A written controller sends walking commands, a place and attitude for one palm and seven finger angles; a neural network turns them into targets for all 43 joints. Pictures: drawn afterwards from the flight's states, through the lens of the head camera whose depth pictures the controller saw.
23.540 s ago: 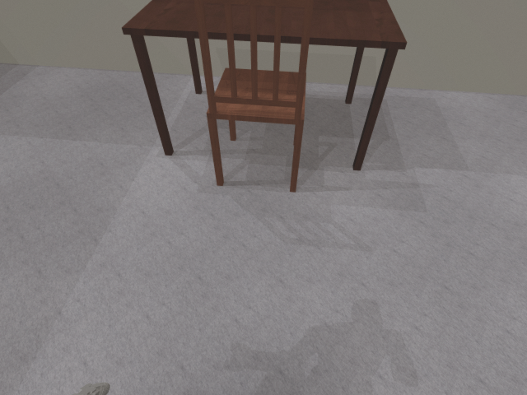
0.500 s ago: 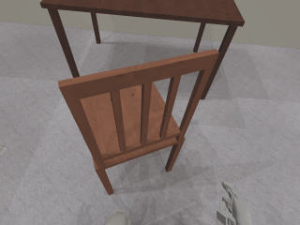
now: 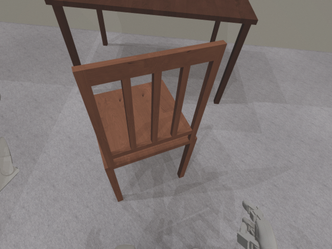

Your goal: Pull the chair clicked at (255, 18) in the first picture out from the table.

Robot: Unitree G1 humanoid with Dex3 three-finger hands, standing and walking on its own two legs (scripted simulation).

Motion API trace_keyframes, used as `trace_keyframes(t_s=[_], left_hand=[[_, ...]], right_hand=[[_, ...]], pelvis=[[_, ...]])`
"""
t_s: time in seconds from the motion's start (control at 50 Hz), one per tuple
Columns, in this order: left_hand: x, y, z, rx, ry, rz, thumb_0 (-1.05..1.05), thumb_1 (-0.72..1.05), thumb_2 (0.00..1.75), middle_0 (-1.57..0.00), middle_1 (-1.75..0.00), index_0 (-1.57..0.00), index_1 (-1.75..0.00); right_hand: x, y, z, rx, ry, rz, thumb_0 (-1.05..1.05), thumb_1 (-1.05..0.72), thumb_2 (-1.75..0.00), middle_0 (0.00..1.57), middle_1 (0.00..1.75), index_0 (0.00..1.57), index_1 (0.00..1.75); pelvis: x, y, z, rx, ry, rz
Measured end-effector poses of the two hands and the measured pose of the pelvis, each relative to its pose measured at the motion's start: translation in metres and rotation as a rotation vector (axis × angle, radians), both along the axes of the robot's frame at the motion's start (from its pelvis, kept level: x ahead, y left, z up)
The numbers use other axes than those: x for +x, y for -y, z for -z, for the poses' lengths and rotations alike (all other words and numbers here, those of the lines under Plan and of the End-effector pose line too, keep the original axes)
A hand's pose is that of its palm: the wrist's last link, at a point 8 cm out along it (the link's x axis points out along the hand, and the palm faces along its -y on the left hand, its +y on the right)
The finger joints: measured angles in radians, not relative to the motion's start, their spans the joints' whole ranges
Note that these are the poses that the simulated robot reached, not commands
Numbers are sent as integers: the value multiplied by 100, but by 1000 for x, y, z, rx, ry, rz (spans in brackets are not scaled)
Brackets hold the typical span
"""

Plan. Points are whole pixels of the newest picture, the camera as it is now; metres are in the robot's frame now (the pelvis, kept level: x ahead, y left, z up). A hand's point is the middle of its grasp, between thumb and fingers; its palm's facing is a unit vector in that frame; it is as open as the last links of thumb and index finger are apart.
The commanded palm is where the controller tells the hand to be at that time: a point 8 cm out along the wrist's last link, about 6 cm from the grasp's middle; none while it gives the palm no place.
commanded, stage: stop stepping back and stand still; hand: left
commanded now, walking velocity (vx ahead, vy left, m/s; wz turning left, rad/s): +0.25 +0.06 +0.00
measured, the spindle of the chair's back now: (155, 112) +0.53 +0.07 -0.05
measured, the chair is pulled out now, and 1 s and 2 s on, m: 0.58 0.58 0.58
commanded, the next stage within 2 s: let the arm hang, fingers relaxed in 0.58 s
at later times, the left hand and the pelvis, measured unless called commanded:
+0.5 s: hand out of the picture +0.14 +0.25 +0.17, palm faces +0.43 -0.75 -0.50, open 7.4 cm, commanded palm +0.09 +0.29 +0.18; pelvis -0.05 -0.02 +0.00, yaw +1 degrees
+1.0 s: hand out of the picture +0.04 +0.16 -0.17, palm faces +0.09 -0.98 -0.16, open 6.8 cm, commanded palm none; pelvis -0.03 -0.01 +0.00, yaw +2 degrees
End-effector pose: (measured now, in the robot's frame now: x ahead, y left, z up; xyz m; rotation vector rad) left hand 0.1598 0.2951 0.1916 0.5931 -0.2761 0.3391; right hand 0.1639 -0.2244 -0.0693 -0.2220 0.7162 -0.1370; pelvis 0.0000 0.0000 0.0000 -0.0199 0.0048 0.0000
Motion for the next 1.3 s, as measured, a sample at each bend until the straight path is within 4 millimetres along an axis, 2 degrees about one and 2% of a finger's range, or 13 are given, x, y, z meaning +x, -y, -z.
trace_keyframes(t_s=[0.1,0.22,0.36,0.52,0.68,0.72,0.76,0.8,0.88,0.94,1.02,1.16,1.3], left_hand=[[-22,14,-5,29,9,-5,1,89,90,-22,-30,-21,-30],[-36,12,4,-31,-11,-40,1,89,90,-22,-30,-21,-30],[-43,6,9,-42,-35,-51,1,89,90,-22,-30,-21,-30],[-59,11,2,-6,-14,-68,1,89,90,-22,-30,-21,-30],[-44,8,12,-71,-28,-76,1,89,90,-22,-30,-21,-30],[-30,4,36,-77,-123,-65,0,89,90,-21,-30,-20,-30],[-17,0,90,-178,-333,-92,0,90,90,-21,-30,-20,-30],[-17,6,157,-299,-587,-132,0,90,90,-20,-30,-19,-30],[-59,50,272,-498,-1066,-147,0,91,90,-20,-30,-19,-30],[-111,92,320,-621,-1330,-137,0,92,90,-20,-30,-19,-30],[-146,83,331,-670,-1393,-252,-6,103,90,-21,-30,-20,-30],[-201,69,327,-626,-1572,-352,-3,98,90,-21,-30,-20,-30],[-217,74,321,-612,-1621,-389,-1,93,90,-20,-30,-19,-30]], right_hand=[[-31,6,12,42,-11,-4,1,-90,-90,20,30,20,30],[-73,28,17,8,-57,60,2,-90,-90,20,30,21,30],[-106,42,6,-30,-61,133,2,-90,-90,20,30,20,30],[-98,38,15,-7,-76,71,2,-90,-90,20,30,20,30],[-69,27,6,-1,-22,54,2,-90,-90,20,30,20,30],[-60,24,11,15,-29,10,2,-90,-90,20,30,20,30],[-55,21,24,31,-86,-23,1,-90,-90,20,30,20,30],[-55,16,37,46,-148,-38,1,-90,-90,20,30,20,29],[-74,7,48,61,-262,-33,1,-90,-90,20,30,20,29],[-99,5,50,51,-364,-13,1,-90,-90,20,30,20,29],[-132,15,51,11,-505,28,0,-93,-90,20,30,20,30],[-173,30,57,3,-646,75,0,-93,-90,20,30,20,29],[-191,22,67,56,-695,82,1,-91,-90,19,30,20,29]], pelvis=[[-21,12,3,-22,36,-2],[-32,11,2,-9,33,9],[-43,10,-4,1,42,-6],[-47,17,-3,-3,36,-13],[-39,11,-5,-2,45,2],[-37,9,-3,2,19,-12],[-37,6,0,8,2,-23],[-37,5,2,13,-3,-28],[-33,6,3,24,9,-28],[-30,8,1,20,17,-26],[-28,13,-3,9,14,-39],[-21,15,-7,6,15,-39],[-18,18,-7,14,21,-32]])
